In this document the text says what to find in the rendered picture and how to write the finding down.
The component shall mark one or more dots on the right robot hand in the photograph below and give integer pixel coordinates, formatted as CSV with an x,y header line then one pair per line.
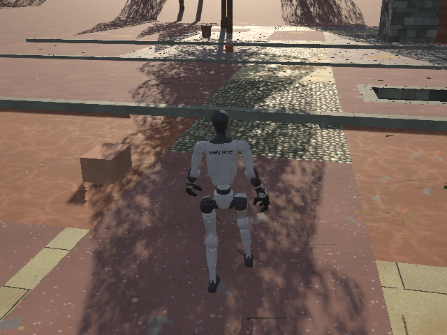
x,y
265,202

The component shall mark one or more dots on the left robot hand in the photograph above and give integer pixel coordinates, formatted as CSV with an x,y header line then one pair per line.
x,y
188,190

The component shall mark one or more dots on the robot left thigh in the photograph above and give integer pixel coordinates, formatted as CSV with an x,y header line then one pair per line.
x,y
209,218

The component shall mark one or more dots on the right robot forearm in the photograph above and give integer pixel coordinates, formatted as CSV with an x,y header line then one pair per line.
x,y
256,182

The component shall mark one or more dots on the robot left upper arm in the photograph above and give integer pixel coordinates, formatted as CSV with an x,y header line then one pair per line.
x,y
196,158

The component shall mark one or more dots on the robot right upper arm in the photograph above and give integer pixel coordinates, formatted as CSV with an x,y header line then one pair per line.
x,y
243,146

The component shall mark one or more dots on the robot thigh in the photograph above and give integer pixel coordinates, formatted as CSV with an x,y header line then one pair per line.
x,y
209,218
240,202

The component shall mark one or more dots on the robot right thigh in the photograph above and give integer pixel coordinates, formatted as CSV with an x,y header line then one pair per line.
x,y
240,202

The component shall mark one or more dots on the left robot forearm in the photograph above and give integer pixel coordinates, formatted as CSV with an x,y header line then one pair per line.
x,y
190,180

